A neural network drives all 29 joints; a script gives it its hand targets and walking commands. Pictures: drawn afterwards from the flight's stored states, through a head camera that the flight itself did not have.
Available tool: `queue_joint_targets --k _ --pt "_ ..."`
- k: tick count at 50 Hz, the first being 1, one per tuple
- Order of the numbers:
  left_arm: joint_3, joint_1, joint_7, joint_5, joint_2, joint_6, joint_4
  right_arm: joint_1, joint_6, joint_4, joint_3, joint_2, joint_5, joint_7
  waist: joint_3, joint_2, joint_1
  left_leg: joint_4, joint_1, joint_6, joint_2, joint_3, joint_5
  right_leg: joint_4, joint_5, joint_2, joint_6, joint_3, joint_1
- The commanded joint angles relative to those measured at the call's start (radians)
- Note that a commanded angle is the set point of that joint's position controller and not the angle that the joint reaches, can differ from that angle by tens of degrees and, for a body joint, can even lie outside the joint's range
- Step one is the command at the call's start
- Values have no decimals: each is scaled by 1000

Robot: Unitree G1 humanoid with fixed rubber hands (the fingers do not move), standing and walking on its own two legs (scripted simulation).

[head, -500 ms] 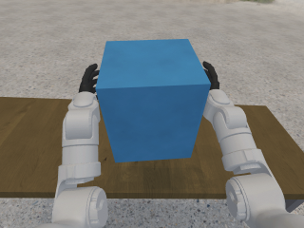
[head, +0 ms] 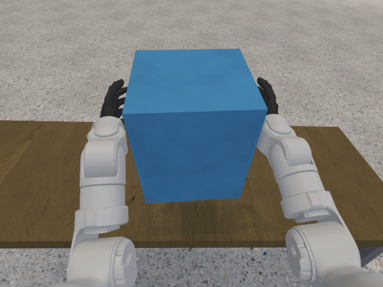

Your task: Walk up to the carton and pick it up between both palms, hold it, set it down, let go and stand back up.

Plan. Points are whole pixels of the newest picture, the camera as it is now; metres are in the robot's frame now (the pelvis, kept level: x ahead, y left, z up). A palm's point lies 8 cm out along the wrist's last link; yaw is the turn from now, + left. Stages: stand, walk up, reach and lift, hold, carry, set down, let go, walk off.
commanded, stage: set down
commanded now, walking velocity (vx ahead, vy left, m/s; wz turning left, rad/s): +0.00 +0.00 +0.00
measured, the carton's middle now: (190, 128) +0.38 +0.00 +0.18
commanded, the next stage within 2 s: none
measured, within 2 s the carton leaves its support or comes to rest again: neither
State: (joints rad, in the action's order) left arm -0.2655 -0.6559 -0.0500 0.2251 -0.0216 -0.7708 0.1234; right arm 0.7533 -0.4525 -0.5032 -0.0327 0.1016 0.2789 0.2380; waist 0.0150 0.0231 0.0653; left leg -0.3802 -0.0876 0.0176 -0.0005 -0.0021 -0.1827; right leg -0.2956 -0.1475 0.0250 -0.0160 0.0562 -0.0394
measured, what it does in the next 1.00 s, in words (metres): stands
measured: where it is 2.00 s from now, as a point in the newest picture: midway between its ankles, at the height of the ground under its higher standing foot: outside the picture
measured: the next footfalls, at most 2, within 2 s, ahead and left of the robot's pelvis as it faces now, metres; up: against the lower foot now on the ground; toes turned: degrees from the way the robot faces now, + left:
none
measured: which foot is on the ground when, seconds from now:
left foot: down 0.00-1.00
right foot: down 0.00-1.00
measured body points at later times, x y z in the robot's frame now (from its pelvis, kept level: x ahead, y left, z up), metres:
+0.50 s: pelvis +0.00 -0.02 +0.00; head -0.02 +0.00 +0.45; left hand +0.36 +0.15 +0.16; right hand +0.39 -0.15 +0.14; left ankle +0.02 +0.10 -0.75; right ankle +0.02 -0.11 -0.75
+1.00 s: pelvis +0.01 -0.04 +0.00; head +0.00 -0.02 +0.45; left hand +0.36 +0.15 +0.13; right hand +0.41 -0.15 +0.11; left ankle +0.02 +0.10 -0.75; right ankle +0.02 -0.11 -0.75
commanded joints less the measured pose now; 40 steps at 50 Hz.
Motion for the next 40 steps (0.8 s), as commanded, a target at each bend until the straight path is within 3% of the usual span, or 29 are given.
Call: queue_joint_targets --k 1,4,7,11,15,17,20,22,25,26,30,37,38,40 --pt "487 -835 155 -122 -594 145 -107 909 168 281 310 -653 21 -143 486 -75 -5 40 224 -50 -21 28 269 35 129 39 56 14 51" --pt "413 -740 166 -53 -578 195 -29 836 261 155 216 -602 -89 -183 400 -63 -14 74 241 -48 -7 8 221 51 62 34 42 37 43" --pt "374 -657 183 -8 -550 232 -4 772 353 92 166 -571 -170 -210 353 -44 -21 82 230 -43 -8 -17 250 51 87 25 38 52 93" --pt "417 -623 187 -18 -554 266 -33 782 441 138 203 -570 -192 -214 380 -24 -22 62 195 -37 -19 -33 324 34 204 15 44 55 165" --pt "507 -643 160 -63 -591 307 -82 836 505 245 267 -584 -180 -215 484 -27 -28 36 185 -35 -17 -28 356 12 274 10 38 50 185" --pt "601 -671 129 -107 -632 323 -220 832 520 337 368 -623 -123 -200 646 -43 -19 -16 246 -49 -22 -6 543 -29 459 23 53 59 239" --pt "648 -662 105 -124 -633 329 -240 821 505 393 419 -631 -108 -182 685 -35 -8 -17 207 -39 -27 12 486 -34 474 6 64 40 232" --pt "623 -646 102 -113 -615 318 -202 804 481 360 394 -623 -129 -185 608 -25 -13 16 141 -24 -28 12 346 -26 370 -8 68 29 195" --pt "562 -608 102 -86 -592 291 -144 790 462 307 337 -613 -167 -204 535 -6 -46 57 83 -3 -19 0 196 -8 203 -15 58 29 146" --pt "532 -596 103 -73 -577 283 -123 767 450 248 313 -597 -178 -212 499 7 -51 75 66 4 -17 -6 153 3 148 -15 53 27 134" --pt "495 -617 105 -68 -576 272 -102 788 452 209 263 -597 -192 -235 503 -3 -75 92 41 9 -14 -18 109 8 78 -21 50 32 126" --pt "458 -550 110 -21 -583 285 -85 733 468 124 257 -579 -180 -238 497 -34 -68 63 77 -17 -19 -15 258 -20 288 -21 62 35 208" --pt "452 -510 110 -9 -582 279 -70 733 472 125 258 -557 -176 -238 481 -41 -78 58 83 -23 -16 -11 271 -19 295 -18 58 39 205" --pt "427 -482 114 5 -561 277 -63 693 469 73 246 -540 -187 -238 412 -22 -68 68 78 -21 -14 -10 265 -16 305 -18 61 41 196"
